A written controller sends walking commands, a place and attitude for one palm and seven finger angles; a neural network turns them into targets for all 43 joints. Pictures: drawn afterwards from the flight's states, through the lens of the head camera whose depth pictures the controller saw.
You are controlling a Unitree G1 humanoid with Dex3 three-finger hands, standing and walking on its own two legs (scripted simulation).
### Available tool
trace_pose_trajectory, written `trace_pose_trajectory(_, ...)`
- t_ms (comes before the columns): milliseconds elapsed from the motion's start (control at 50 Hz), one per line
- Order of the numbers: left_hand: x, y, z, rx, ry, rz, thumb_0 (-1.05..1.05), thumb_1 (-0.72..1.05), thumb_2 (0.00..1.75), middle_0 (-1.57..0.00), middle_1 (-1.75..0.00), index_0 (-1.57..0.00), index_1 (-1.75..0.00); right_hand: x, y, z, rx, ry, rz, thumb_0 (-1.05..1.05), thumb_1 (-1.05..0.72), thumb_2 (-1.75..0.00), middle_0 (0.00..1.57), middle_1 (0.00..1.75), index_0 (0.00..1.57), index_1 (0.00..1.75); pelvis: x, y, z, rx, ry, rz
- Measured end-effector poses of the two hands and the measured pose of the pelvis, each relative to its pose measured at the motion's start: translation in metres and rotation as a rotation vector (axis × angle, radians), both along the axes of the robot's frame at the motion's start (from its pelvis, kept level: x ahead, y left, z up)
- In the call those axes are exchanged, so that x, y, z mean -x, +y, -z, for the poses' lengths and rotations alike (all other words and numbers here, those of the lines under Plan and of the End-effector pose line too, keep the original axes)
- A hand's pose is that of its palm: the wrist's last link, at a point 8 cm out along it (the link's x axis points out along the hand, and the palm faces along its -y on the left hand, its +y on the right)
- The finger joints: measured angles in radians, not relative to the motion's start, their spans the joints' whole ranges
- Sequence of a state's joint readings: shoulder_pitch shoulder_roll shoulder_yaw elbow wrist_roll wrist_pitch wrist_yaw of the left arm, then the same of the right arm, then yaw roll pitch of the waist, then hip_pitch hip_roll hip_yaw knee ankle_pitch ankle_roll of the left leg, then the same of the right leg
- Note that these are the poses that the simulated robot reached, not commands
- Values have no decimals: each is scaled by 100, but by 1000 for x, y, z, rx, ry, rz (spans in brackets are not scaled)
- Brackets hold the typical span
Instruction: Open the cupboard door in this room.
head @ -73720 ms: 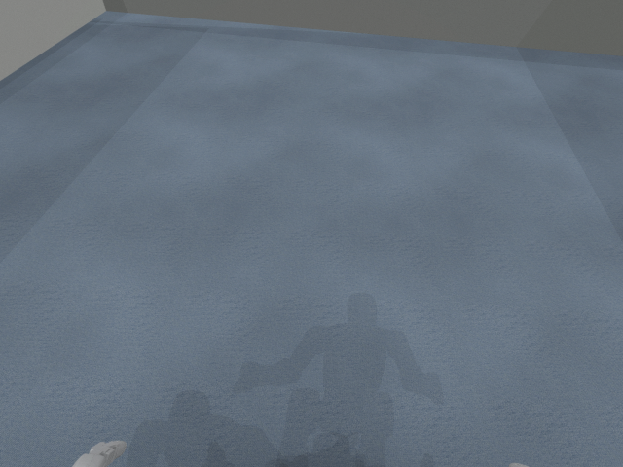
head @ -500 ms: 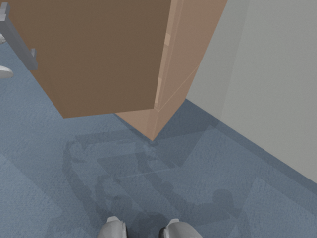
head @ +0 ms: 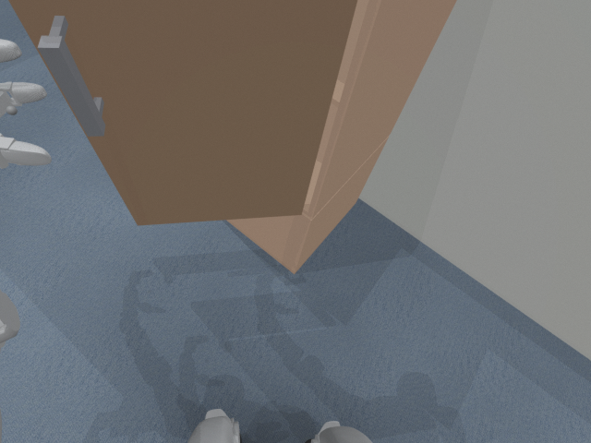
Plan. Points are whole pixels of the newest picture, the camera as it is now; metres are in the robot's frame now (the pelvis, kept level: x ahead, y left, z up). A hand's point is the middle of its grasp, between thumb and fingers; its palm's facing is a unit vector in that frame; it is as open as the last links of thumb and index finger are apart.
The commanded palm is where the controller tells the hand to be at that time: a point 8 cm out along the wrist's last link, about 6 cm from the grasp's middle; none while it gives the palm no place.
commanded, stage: move the hooked fingers beside the handle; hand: left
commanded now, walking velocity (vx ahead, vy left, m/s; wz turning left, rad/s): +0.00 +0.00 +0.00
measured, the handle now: (79, 80) +0.55 +0.25 +0.12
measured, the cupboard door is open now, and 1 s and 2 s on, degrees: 46 46 47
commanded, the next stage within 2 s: slide the fingers in behind the handle in 0.40 s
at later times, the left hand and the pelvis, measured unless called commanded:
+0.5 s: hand (13, 105) +0.49 +0.30 +0.13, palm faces +0.06 -1.00 +0.01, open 14.0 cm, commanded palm +0.48 +0.34 +0.12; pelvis -0.02 +0.00 -0.01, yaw +0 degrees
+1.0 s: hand (40, 109) +0.49 +0.27 +0.12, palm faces +0.06 -1.00 +0.01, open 14.0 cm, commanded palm +0.48 +0.31 +0.12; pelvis -0.01 +0.00 +0.00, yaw +0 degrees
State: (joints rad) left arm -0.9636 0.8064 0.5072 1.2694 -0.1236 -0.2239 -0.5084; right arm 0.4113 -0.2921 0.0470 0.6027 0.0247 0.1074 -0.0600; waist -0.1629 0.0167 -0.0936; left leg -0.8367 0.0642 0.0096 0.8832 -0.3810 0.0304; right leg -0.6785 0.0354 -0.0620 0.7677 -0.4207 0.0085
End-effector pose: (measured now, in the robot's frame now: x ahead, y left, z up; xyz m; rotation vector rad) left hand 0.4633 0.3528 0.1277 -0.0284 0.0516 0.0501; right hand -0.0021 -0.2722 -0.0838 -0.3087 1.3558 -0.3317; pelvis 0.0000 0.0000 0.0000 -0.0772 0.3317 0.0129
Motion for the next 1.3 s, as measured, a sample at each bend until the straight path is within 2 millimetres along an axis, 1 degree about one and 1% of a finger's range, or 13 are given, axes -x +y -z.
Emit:
trace_pose_trajectory(80,2,-2,4,-3,-4,-17,-1,-50,30,-30,-120,-30,-120,-5,3,1,-3,-32,-9,0,-90,-90,20,30,20,30,3,2,1,-1,-3,4)
trace_pose_trajectory(180,4,0,-1,-13,-48,-43,-1,-50,30,-30,-120,-30,-120,-2,4,2,-4,-44,-6,0,-90,-90,20,30,20,30,7,1,2,0,-9,6)
trace_pose_trajectory(260,5,3,-4,-19,-30,-40,-1,-50,30,-30,-120,-30,-120,7,4,2,-3,-29,1,0,-90,-90,20,30,20,30,10,1,3,2,-9,2)
trace_pose_trajectory(360,4,5,2,-22,15,-31,-1,-50,30,-30,-120,-30,-120,23,2,3,10,9,6,0,-90,-90,20,30,20,30,16,1,5,5,1,-3)
trace_pose_trajectory(500,-5,-2,-1,-18,-51,-14,-1,-50,30,-30,-120,-29,-120,45,-1,0,29,67,25,0,-90,-90,20,30,20,30,18,-1,7,7,20,4)
trace_pose_trajectory(640,-10,-8,5,-9,6,-11,-1,-50,30,-30,-120,-30,-120,53,0,-3,24,74,53,0,-90,-90,20,30,20,30,15,-1,6,8,22,11)
trace_pose_trajectory(700,-11,-10,5,-21,5,-20,-1,-50,30,-30,-120,-30,-120,52,2,-2,13,73,52,0,-90,-90,20,30,20,30,13,-1,6,7,20,12)
trace_pose_trajectory(780,-11,-13,1,-17,-39,-27,-1,-50,30,-30,-120,-29,-120,46,4,0,-1,62,52,0,-90,-90,20,30,20,30,11,-2,5,5,15,15)
trace_pose_trajectory(880,-10,-18,1,-2,-25,-15,-1,-50,30,-30,-120,-29,-121,34,5,2,-13,35,46,0,-90,-90,20,30,20,30,8,-2,4,3,9,12)
trace_pose_trajectory(960,-8,-23,3,-23,-6,-10,-1,-50,30,-30,-120,-29,-121,23,5,4,-21,10,29,0,-90,-90,20,30,20,30,6,-2,3,2,4,8)
trace_pose_trajectory(1100,-8,-35,4,-6,-33,-12,-1,-50,30,-30,-120,-29,-120,9,2,6,-26,-22,3,0,-90,-90,20,30,20,30,7,-3,3,-2,-8,3)
trace_pose_trajectory(1200,-8,-42,6,-2,-25,-16,-1,-50,30,-30,-120,-30,-120,6,-1,6,-24,-41,5,0,-90,-90,20,30,20,30,7,-5,3,-5,-12,5)
trace_pose_trajectory(1300,-8,-46,6,-20,-22,-20,-1,-50,30,-30,-120,-30,-120,9,-3,6,-26,-36,9,0,-90,-90,20,30,20,30,8,-6,3,-6,-14,4)
